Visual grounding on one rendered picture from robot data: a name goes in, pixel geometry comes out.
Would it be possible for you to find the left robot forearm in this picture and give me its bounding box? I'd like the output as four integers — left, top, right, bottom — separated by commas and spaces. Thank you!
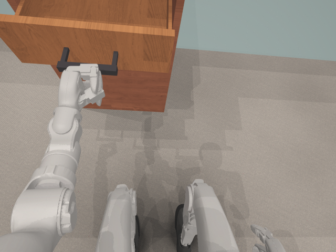
10, 106, 82, 232

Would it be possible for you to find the robot right shin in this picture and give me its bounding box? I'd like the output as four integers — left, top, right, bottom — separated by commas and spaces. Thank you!
181, 179, 212, 245

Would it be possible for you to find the cabinet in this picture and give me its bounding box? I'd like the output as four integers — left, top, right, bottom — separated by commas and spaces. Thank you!
7, 0, 185, 112

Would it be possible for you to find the robot left upper arm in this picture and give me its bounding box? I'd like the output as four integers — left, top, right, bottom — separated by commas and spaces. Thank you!
0, 187, 77, 252

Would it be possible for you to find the handle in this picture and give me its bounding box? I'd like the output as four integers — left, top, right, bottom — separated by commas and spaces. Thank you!
57, 47, 118, 76

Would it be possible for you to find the drawer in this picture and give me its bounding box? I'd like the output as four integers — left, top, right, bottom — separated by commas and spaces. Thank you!
0, 0, 175, 73

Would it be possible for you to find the robot left hand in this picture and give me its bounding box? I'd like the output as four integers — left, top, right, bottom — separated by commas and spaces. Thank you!
58, 64, 105, 112

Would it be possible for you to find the robot right hand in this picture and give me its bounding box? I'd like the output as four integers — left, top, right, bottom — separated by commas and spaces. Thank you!
250, 224, 286, 252

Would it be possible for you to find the right robot thigh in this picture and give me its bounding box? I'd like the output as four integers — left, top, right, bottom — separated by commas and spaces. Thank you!
185, 183, 239, 252

